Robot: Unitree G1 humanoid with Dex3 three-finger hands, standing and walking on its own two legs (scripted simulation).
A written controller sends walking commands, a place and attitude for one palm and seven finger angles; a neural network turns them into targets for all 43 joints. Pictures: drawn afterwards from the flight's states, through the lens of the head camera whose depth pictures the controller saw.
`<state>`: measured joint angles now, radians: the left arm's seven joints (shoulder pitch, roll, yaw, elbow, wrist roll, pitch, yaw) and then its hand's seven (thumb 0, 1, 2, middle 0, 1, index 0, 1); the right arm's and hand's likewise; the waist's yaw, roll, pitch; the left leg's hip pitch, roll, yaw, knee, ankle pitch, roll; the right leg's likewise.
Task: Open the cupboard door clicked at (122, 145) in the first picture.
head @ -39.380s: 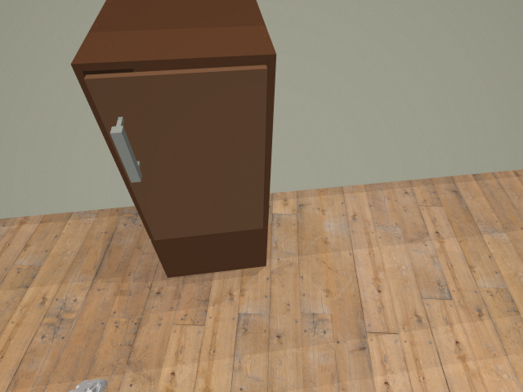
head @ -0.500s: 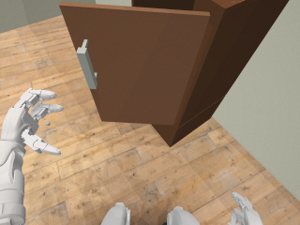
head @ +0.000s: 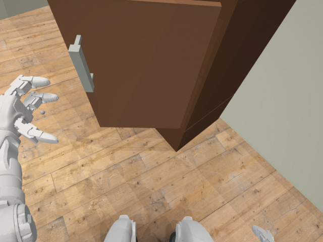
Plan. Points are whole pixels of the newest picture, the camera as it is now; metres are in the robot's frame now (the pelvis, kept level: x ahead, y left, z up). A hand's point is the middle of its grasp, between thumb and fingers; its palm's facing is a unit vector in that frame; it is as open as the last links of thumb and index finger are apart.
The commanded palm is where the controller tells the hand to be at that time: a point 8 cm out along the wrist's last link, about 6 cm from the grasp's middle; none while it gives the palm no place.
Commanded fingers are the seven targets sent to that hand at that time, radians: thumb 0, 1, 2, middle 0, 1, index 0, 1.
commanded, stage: move the hooked fingers beside the handle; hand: left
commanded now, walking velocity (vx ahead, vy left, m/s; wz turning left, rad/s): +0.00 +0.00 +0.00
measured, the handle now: (84, 65) +0.56 +0.22 +0.04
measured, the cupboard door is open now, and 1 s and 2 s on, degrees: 52 52 52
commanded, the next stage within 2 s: slide the fingers in behind the handle in 1.56 s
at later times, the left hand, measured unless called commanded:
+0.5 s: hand (52, 86) +0.47 +0.27 +0.06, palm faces +0.00 -1.00 -0.02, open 14.0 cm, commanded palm +0.46 +0.32 +0.05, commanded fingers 0.00 -0.50 0.30 -0.30 -1.20 -0.30 -1.20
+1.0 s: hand (53, 79) +0.51 +0.29 +0.04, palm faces -0.01 -1.00 -0.01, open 14.0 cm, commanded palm +0.50 +0.32 +0.05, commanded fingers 0.00 -0.50 0.30 -0.30 -1.20 -0.30 -1.20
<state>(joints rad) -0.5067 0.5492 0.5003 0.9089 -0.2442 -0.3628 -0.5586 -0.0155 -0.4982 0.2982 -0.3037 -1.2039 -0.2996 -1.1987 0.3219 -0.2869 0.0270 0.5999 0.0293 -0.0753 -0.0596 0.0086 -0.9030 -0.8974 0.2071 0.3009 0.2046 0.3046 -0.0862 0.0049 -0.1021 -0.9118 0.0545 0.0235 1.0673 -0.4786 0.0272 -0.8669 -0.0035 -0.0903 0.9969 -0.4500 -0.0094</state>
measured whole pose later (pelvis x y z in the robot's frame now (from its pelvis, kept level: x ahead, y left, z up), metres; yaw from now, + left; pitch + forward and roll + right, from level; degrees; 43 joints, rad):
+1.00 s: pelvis +0.00 +0.01 -0.02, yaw -3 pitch +26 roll -5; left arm -0.89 0.79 0.58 1.19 -0.11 -0.34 -0.53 -0.02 -0.50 0.30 -0.30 -1.20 -0.30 -1.20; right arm 0.39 -0.29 0.06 0.59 0.00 0.07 -0.03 0.00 -0.90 -0.90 0.21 0.30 0.21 0.30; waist -0.19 0.02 -0.09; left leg -1.12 0.08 0.02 1.16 -0.51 0.04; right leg -1.06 0.02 -0.09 1.05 -0.44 0.00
